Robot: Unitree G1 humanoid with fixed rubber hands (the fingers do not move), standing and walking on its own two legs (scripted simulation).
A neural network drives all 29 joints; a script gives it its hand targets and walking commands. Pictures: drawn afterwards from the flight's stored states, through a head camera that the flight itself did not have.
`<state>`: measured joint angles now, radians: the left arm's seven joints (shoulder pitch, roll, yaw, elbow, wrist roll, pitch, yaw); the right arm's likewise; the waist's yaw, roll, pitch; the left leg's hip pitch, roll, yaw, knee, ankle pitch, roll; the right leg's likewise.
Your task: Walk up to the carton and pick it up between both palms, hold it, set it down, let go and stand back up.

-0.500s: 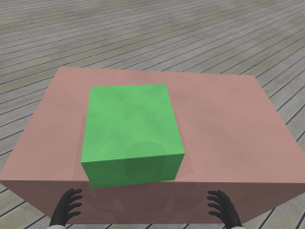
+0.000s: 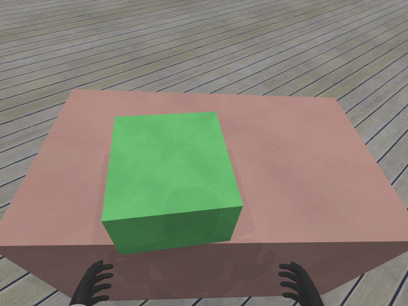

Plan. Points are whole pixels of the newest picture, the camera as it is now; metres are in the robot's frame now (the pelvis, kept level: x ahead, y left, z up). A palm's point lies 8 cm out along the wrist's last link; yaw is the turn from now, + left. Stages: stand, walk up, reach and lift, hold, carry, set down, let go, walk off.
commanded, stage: stand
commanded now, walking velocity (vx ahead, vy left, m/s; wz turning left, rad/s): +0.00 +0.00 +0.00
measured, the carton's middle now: (171, 177) +0.42 +0.08 -0.04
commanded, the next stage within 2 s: none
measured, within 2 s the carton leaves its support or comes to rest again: neither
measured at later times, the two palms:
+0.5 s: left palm out of the picture -0.04 +0.24 -0.14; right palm out of the picture +0.00 -0.25 -0.14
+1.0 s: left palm out of the picture -0.09 +0.19 -0.16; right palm out of the picture -0.04 -0.21 -0.15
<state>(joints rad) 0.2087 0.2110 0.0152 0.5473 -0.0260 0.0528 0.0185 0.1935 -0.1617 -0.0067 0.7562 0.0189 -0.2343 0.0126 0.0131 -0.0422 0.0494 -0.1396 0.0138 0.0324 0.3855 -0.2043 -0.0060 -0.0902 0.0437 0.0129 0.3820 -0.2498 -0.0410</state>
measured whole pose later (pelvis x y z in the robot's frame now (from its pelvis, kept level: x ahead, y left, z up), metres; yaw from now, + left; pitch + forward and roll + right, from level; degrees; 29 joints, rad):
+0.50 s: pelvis -0.02 +0.00 +0.00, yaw +6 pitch -2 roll -1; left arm 0.37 0.21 0.04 0.96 0.03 0.00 0.01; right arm 0.36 -0.22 -0.02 1.01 -0.03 0.00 0.00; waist 0.00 0.01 -0.01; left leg -0.22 -0.01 -0.07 0.44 -0.19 -0.01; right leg -0.12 0.03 -0.09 0.40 -0.25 -0.04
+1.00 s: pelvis -0.03 -0.01 +0.00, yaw +8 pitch -3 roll -1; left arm 0.37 0.13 0.03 1.14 0.02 0.00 0.04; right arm 0.36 -0.10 0.01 1.16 -0.02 0.01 -0.03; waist -0.01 0.00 -0.02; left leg -0.24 -0.01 -0.11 0.46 -0.17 -0.02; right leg -0.12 0.03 -0.12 0.42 -0.25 -0.05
